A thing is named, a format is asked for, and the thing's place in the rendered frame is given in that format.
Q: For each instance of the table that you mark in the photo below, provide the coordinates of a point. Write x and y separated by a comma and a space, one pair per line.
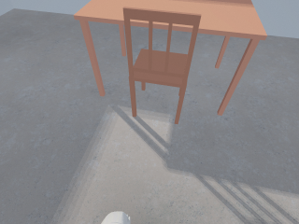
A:
229, 18

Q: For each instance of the robot left thigh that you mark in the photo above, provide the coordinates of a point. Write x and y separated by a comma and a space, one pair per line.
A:
117, 217

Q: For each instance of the chair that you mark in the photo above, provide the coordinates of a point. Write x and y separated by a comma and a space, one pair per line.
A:
155, 66

